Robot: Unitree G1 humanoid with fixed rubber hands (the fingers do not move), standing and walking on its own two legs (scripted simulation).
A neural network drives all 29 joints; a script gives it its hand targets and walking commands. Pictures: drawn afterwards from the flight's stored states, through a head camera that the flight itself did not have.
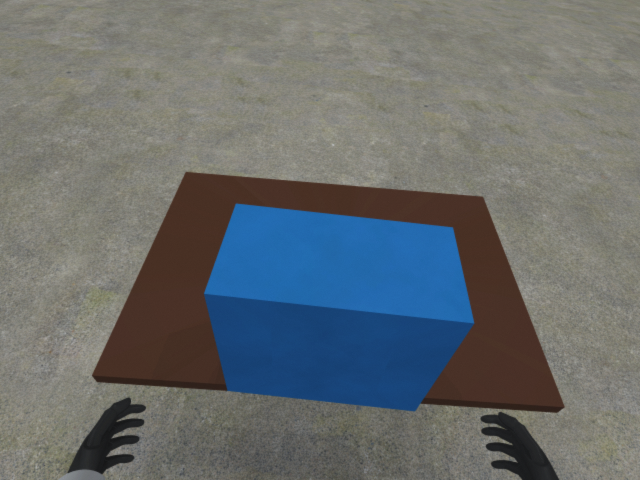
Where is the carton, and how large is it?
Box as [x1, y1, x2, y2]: [204, 204, 473, 410]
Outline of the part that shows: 236,204 204,292 227,390 415,410 473,324 473,319 452,227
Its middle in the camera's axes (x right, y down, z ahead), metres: +0.02 +0.11 +0.60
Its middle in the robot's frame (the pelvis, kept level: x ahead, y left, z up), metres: +0.39 -0.02 -0.04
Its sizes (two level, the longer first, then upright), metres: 0.314 0.160 0.274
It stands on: a table, 0.58 m high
